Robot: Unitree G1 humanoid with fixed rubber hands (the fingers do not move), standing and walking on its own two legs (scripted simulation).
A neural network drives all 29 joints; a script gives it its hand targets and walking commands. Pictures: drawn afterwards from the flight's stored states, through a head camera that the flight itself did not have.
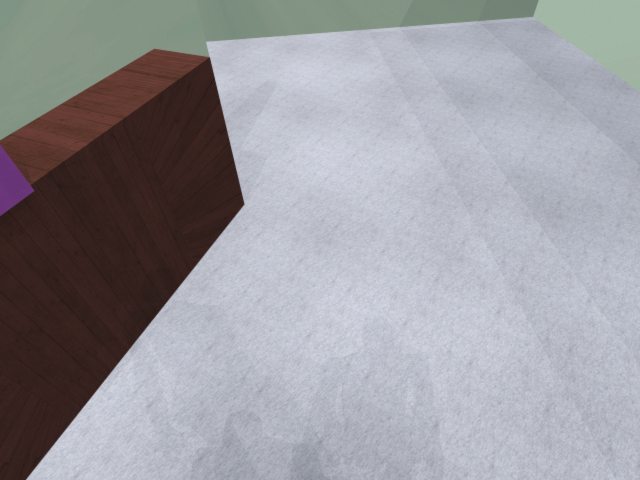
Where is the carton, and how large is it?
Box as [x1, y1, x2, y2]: [0, 145, 33, 215]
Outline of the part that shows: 0,145 0,215 33,191 33,189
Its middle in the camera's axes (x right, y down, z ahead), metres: -0.79 -0.15 +0.76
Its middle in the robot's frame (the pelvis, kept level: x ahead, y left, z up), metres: +0.71 +0.80 +0.04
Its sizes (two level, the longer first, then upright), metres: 0.210 0.200 0.250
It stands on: a pedestal, 0.69 m high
